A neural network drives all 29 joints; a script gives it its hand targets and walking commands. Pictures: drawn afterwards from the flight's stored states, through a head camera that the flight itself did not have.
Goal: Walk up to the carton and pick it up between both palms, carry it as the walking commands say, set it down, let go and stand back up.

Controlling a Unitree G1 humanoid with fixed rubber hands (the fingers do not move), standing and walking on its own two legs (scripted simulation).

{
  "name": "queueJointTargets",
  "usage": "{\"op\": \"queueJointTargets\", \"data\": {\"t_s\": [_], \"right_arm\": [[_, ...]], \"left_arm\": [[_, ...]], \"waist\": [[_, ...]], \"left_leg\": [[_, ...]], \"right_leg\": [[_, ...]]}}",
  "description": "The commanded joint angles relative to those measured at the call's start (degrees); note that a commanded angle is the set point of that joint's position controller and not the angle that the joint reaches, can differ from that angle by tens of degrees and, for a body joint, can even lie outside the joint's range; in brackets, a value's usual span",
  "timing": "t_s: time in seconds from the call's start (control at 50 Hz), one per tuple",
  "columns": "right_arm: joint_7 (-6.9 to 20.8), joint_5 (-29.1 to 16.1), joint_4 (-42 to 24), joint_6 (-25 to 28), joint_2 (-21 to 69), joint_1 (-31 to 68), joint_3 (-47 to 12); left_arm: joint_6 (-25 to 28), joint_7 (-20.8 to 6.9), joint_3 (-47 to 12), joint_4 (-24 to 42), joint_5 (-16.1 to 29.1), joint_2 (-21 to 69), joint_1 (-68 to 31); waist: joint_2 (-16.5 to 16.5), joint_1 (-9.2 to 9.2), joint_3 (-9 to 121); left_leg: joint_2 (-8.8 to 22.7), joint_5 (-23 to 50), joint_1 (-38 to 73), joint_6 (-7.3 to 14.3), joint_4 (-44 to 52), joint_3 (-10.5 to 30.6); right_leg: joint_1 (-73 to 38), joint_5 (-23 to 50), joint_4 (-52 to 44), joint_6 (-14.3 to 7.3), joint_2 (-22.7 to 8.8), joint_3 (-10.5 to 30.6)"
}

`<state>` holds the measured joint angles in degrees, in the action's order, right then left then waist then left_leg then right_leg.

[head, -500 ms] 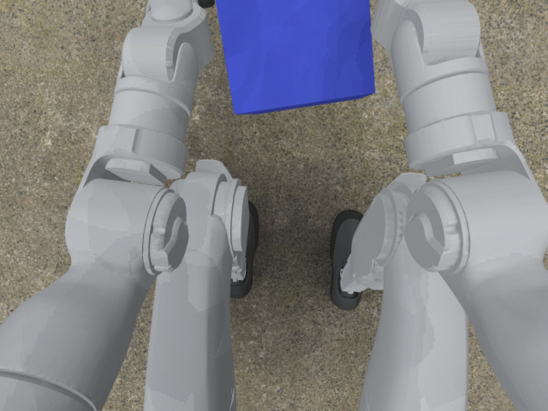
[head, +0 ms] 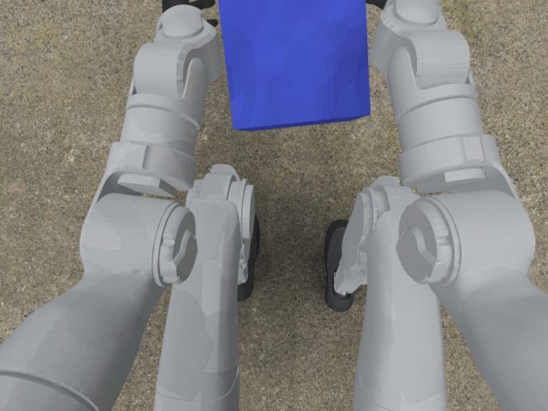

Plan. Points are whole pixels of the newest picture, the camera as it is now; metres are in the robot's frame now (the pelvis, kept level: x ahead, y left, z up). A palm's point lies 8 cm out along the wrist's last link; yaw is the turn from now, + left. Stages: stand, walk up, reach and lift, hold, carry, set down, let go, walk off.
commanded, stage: reach and lift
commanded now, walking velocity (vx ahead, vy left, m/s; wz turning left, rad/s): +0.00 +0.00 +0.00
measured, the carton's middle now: (291, 15) +0.58 +0.04 -0.11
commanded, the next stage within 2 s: none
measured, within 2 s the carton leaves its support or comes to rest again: neither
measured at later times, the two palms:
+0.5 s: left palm (168, 0) +0.50 +0.15 +0.04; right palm out of the picture +0.53 -0.08 +0.06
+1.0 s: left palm out of the picture +0.48 +0.15 +0.11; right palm out of the picture +0.50 -0.09 +0.12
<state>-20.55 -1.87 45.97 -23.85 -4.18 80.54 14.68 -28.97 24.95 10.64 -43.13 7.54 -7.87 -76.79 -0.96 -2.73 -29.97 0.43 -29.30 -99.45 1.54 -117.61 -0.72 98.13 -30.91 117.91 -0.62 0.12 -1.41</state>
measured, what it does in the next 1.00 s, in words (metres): rises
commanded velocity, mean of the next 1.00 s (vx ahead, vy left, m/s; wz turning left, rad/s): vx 0.00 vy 0.00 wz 0.00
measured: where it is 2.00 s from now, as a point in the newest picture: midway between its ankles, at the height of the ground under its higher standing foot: (289, 276)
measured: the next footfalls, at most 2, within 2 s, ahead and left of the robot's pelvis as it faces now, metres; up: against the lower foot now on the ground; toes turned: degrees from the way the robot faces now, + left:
none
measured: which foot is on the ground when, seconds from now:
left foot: down 0.00-1.00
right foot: down 0.00-1.00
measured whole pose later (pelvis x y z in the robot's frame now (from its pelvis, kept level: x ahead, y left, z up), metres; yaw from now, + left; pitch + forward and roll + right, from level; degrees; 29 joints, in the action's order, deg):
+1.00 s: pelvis +0.00 +0.00 +0.11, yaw +0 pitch +5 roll -1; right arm -18.7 2.7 47.9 -26.7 -0.4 70.8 18.8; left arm -31.3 24.9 12.7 -45.1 3.0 -3.2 -68.5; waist -1.0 -2.7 -25.9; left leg 0.0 -27.0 -74.6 1.1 -96.8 -0.2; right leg 73.5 -28.0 96.7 -0.3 1.4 -0.8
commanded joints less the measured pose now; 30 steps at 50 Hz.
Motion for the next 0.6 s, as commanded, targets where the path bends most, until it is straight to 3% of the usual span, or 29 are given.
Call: {"op": "queueJointTargets", "data": {"t_s": [0.0,0.12,0.18,0.24,0.34,0.38,0.42,0.46,0.52,0.54,0.56,0.58], "right_arm": [[27.29,-0.62,2.46,-2.20,72.94,29.65,-17.99],[26.04,-6.58,-11.94,-3.34,73.87,35.11,-27.62],[24.98,-8.41,-16.31,-4.00,72.56,37.15,-30.54],[24.70,-6.97,-13.07,-4.16,71.40,36.04,-28.80],[26.02,-1.21,0.68,-3.84,71.65,28.90,-20.25],[26.63,0.36,4.41,-3.59,72.15,26.74,-17.85],[27.15,0.44,4.83,-3.21,73.22,26.13,-17.28],[27.20,-2.31,-1.60,-2.78,74.41,28.65,-20.70],[26.26,-8.52,-18.06,-3.00,73.69,35.68,-30.19],[25.86,-9.82,-21.20,-3.30,72.80,37.15,-32.34],[25.68,-9.00,-18.85,-3.61,71.03,37.07,-31.66],[25.33,-9.92,-21.10,-3.70,71.26,36.69,-33.44]], "left_arm": [[5.36,-31.92,-20.08,13.25,1.46,67.90,-55.58],[4.78,-31.43,-27.31,27.28,6.25,66.23,-60.28],[3.51,-30.82,-29.13,28.02,7.23,65.94,-58.59],[2.49,-30.67,-27.78,21.13,5.57,66.89,-54.25],[2.91,-31.53,-20.91,9.11,0.98,68.38,-49.29],[3.36,-32.07,-18.73,6.86,-0.35,68.45,-48.78],[4.16,-32.40,-18.36,8.73,-0.44,68.38,-50.18],[4.90,-32.19,-21.27,16.56,1.70,68.74,-54.03],[4.10,-31.14,-29.68,30.11,7.49,70.02,-57.79],[3.47,-30.64,-31.80,32.25,8.68,69.64,-57.65],[2.64,-30.28,-31.23,28.66,7.65,68.99,-55.64],[2.29,-29.86,-32.79,30.43,8.02,69.72,-54.61]], "waist": [[1.82,2.38,126.42],[0.43,0.84,150.15],[0.21,0.63,151.61],[0.18,0.81,141.93],[0.72,1.84,122.42],[0.89,1.84,118.46],[1.18,1.52,119.33],[1.44,1.00,130.49],[1.63,1.10,155.50],[1.61,1.37,159.32],[1.94,1.55,153.84],[2.31,1.13,155.45]], "left_leg": [[-9.43,0.92,36.94,-2.00,24.03,-1.24],[-10.47,11.89,48.81,-1.52,23.45,-1.73],[-10.56,12.70,51.21,-1.18,24.14,-1.38],[-10.03,7.36,47.93,-0.88,26.40,-0.84],[-9.00,-3.76,41.02,-0.98,31.27,-0.43],[-8.76,-5.49,40.16,-1.13,32.73,-0.27],[-8.74,-3.87,41.76,-1.32,33.36,-0.26],[-9.10,2.87,48.79,-1.56,32.80,-0.15],[-10.16,15.61,63.70,-1.68,31.71,0.28],[-10.28,16.58,66.68,-1.63,31.95,0.65],[-9.91,14.26,64.01,-1.57,32.16,0.78],[-10.02,16.34,65.89,-1.58,32.23,0.87]], "right_leg": [[-33.27,0.99,-24.14,-0.86,10.23,1.82],[-50.52,12.38,-25.00,0.03,10.42,3.50],[-53.91,13.33,-26.03,0.02,10.21,4.44],[-50.23,8.29,-28.03,-0.26,9.89,4.70],[-41.19,-2.68,-31.91,-1.01,9.67,4.29],[-39.66,-4.38,-33.03,-1.09,9.72,4.00],[-40.30,-3.00,-33.60,-0.99,9.92,3.78],[-45.98,3.32,-33.43,-0.66,10.25,3.78],[-59.89,15.38,-33.25,-0.24,10.38,4.18],[-62.35,16.33,-33.67,-0.28,10.32,4.49],[-58.70,13.94,-33.90,-0.60,9.90,4.66],[-60.25,15.92,-34.00,-0.58,9.87,4.98]]}}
